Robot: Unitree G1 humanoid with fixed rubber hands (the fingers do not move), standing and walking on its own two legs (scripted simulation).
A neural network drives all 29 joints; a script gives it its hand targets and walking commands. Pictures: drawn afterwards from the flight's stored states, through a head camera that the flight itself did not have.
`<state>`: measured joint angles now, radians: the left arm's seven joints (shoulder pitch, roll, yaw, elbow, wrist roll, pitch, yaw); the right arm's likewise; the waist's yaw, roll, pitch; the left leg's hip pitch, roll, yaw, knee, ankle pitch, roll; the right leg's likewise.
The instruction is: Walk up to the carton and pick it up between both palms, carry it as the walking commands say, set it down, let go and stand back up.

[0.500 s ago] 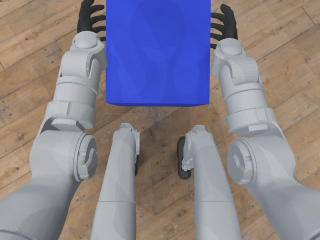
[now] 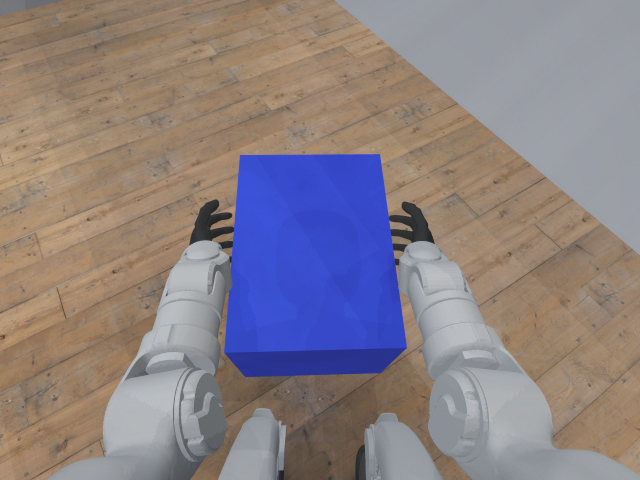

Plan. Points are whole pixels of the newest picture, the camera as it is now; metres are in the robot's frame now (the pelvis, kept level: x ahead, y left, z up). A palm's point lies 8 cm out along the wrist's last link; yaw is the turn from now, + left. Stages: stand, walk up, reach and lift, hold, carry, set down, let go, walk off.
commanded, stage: reach and lift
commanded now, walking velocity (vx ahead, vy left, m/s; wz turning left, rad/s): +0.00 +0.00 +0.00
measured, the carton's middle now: (311, 266) +0.42 +0.03 -0.08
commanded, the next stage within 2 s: none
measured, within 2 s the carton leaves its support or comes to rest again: neither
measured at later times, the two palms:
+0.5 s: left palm (201, 238) +0.37 +0.16 +0.07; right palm (447, 241) +0.38 -0.13 +0.07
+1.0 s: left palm (181, 221) +0.36 +0.16 +0.13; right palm (464, 230) +0.36 -0.13 +0.13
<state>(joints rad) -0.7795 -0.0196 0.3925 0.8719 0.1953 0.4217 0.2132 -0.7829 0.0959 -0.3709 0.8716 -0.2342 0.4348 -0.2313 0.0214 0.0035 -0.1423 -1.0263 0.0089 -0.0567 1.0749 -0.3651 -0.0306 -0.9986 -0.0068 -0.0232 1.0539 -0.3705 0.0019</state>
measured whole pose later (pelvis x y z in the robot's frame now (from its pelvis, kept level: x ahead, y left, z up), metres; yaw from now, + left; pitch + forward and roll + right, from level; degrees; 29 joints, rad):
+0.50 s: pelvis +0.03 -0.01 +0.05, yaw +1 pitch +8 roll -1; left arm -0.57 -0.07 0.30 0.78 0.20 0.45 0.21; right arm -0.55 0.15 -0.37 0.72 -0.23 0.48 -0.21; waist 0.02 0.00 -0.15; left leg -0.62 0.01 -0.06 0.77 -0.30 -0.03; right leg -0.60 -0.01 -0.02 0.76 -0.31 0.00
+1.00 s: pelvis +0.03 +0.00 +0.07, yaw +1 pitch -2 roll -1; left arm -0.59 -0.07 0.32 0.78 0.20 0.59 0.20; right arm -0.55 0.15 -0.37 0.70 -0.23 0.63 -0.21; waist 0.02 0.00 -0.11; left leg -0.34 0.01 -0.06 0.62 -0.24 -0.03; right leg -0.31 -0.01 -0.02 0.59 -0.25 0.00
